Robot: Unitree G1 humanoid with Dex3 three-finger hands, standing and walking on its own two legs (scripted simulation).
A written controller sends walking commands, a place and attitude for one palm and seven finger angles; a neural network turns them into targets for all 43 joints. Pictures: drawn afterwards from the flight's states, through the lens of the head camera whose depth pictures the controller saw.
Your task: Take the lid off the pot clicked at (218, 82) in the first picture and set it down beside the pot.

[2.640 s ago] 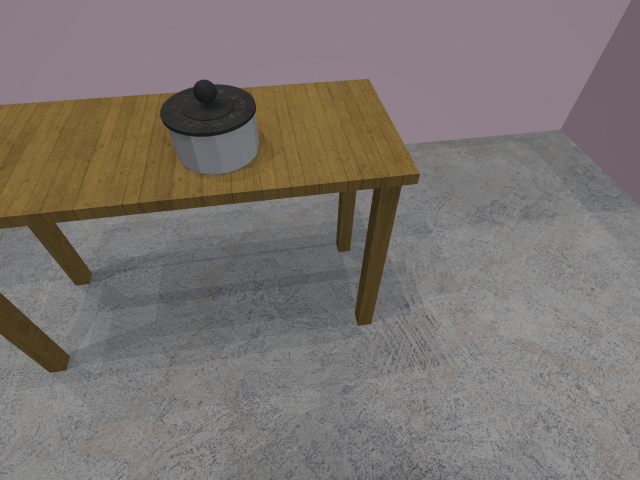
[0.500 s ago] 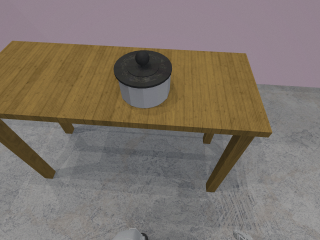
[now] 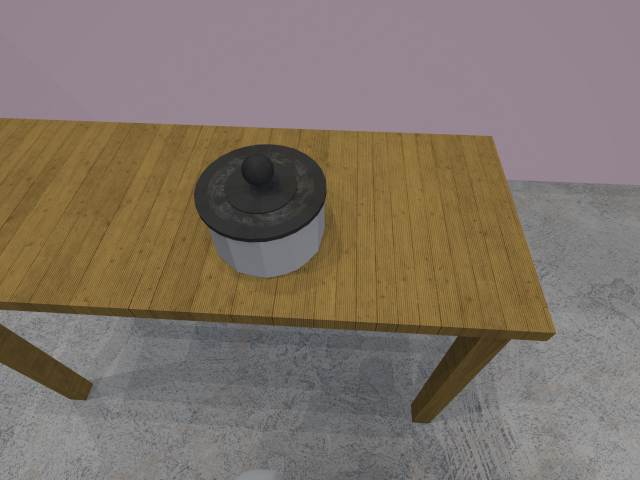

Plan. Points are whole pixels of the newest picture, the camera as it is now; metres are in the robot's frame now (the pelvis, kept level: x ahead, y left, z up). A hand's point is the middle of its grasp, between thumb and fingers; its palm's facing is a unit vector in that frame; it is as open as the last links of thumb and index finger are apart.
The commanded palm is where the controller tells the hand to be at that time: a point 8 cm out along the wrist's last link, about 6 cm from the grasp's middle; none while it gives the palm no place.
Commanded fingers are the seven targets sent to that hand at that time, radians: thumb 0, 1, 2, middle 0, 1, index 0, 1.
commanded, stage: come to a stop and stand still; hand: left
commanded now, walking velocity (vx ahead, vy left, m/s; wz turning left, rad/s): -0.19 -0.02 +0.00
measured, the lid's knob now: (257, 169) +0.50 +0.12 +0.09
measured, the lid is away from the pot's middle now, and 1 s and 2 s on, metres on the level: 0.00 0.00 0.00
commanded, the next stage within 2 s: look again from close up in 1.24 s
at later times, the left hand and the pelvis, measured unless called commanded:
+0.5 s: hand out of the picture -0.01 +0.24 -0.17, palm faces -0.03 -0.98 -0.19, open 7.4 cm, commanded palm none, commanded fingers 0.00 0.90 0.90 -0.20 -0.30 -0.20 -0.30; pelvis -0.03 +0.05 +0.01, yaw -2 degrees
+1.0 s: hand out of the picture -0.06 +0.15 -0.17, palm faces +0.01 -0.99 -0.14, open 7.4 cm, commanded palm none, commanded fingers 0.00 0.90 0.90 -0.20 -0.30 -0.20 -0.30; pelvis -0.03 +0.01 +0.01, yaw -2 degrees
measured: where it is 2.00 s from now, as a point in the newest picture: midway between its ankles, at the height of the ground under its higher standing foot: outside the picture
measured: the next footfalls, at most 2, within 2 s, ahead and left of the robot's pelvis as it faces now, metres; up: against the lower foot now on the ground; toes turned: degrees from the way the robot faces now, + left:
left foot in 0.16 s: +0.03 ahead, +0.14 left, +0.00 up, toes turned +1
right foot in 0.56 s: -0.06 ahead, -0.08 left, +0.00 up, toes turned -2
